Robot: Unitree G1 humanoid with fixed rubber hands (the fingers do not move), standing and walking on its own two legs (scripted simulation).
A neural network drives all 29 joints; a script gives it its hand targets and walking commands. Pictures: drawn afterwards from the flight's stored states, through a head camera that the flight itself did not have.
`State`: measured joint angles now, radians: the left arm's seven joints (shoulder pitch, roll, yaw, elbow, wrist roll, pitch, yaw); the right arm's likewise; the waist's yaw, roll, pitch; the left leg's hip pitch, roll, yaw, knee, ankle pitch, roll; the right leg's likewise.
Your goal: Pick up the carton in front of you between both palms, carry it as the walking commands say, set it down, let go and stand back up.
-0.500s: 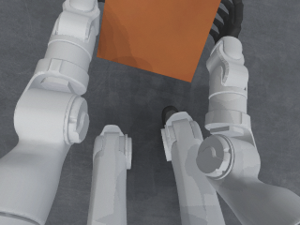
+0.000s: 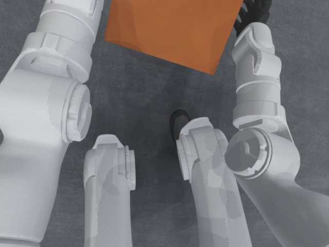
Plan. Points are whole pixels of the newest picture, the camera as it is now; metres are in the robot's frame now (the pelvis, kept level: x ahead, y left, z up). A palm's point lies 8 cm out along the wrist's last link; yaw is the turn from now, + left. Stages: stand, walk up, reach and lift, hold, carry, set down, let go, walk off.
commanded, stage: set down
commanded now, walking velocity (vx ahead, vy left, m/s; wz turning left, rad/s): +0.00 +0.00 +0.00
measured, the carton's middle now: (168, 7) +0.55 -0.08 -0.26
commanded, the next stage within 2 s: none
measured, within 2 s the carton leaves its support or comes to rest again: rests again in 0.50 s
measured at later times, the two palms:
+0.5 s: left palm out of the picture +0.59 +0.07 -0.18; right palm (250, 18) +0.50 -0.22 -0.17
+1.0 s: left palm out of the picture +0.58 +0.09 -0.23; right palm (249, 29) +0.49 -0.24 -0.19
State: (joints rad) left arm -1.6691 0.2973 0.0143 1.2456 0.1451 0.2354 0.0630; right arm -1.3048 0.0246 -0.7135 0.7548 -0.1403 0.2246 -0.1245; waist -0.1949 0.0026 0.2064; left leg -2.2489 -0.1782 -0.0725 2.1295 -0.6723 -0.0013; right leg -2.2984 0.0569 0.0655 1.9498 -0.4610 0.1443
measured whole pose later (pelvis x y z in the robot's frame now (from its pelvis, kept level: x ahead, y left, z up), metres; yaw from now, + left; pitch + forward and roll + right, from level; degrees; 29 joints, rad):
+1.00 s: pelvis +0.00 -0.02 -0.02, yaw +0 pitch +44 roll -8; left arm -1.61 0.42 -0.07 1.21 0.10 0.15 -0.01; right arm -1.36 -0.10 -0.67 1.06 -0.07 0.08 -0.09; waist -0.21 -0.06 0.29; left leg -2.28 -0.07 -0.07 2.20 -0.69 0.02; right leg -2.31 0.03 -0.01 2.03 -0.50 0.10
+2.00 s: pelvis +0.01 -0.02 +0.16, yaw +3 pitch +48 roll -3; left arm -1.52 0.51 -0.01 1.07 0.05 0.31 -0.12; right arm -1.05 -0.01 -0.46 0.53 0.06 0.28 -0.20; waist -0.24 0.04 0.03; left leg -1.85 -0.04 -0.05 1.53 -0.51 0.01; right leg -1.89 0.02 0.02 1.40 -0.34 0.05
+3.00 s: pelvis +0.12 -0.05 +0.35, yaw +4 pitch +12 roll +0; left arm -0.09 0.17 0.13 0.59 0.06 0.03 0.06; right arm 0.18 -0.20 0.01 0.33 0.06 0.06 0.08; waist -0.13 -0.04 0.02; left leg -0.46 -0.01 -0.06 0.61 -0.36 -0.02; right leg -0.56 0.04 0.03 0.61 -0.26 -0.01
